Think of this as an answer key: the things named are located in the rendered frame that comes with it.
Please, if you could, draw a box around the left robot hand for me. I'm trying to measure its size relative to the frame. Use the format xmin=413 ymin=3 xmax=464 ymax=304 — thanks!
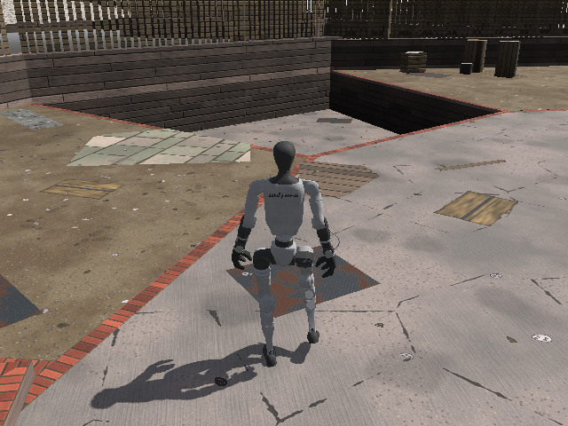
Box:
xmin=232 ymin=249 xmax=252 ymax=270

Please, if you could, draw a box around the robot left foot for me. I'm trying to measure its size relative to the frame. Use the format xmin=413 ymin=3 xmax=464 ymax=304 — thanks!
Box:
xmin=263 ymin=344 xmax=277 ymax=367

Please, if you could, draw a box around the robot right upper arm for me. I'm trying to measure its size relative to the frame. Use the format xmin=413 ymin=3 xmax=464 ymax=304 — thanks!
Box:
xmin=303 ymin=179 xmax=326 ymax=230

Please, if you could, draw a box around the robot left shin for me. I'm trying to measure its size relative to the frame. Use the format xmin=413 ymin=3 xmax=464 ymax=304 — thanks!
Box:
xmin=259 ymin=298 xmax=274 ymax=355

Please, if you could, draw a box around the robot right forearm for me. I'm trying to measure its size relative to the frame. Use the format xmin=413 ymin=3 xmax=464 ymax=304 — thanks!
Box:
xmin=317 ymin=217 xmax=335 ymax=258

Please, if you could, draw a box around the right robot hand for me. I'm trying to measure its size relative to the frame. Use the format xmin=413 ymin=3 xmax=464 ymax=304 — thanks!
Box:
xmin=315 ymin=256 xmax=336 ymax=278

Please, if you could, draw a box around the robot left upper arm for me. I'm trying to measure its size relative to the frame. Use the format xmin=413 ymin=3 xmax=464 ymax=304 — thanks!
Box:
xmin=242 ymin=179 xmax=265 ymax=229

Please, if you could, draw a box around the robot left forearm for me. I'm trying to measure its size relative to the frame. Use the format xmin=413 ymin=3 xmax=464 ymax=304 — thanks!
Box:
xmin=233 ymin=215 xmax=251 ymax=253

